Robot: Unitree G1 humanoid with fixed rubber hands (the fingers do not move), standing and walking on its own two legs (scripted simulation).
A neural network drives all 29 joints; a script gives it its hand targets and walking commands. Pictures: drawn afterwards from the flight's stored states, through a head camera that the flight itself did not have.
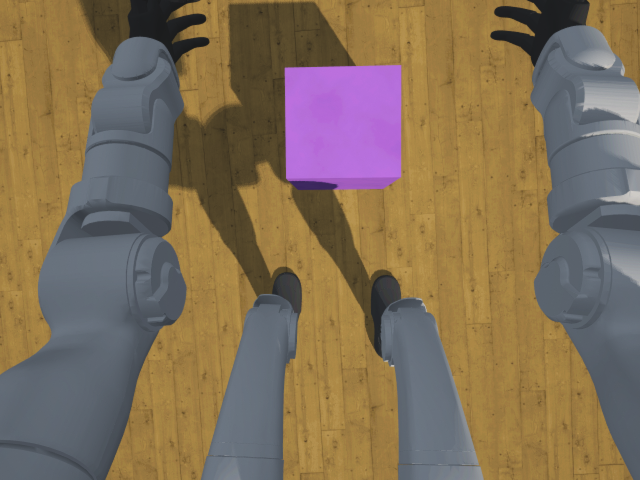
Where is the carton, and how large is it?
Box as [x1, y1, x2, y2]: [285, 65, 400, 189]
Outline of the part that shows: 400,65 285,68 286,178 298,189 383,188 400,177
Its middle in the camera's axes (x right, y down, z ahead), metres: +0.05 -0.22 +0.82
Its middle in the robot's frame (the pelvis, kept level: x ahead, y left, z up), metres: +0.55 +0.00 -0.52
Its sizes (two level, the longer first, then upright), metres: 0.210 0.200 0.250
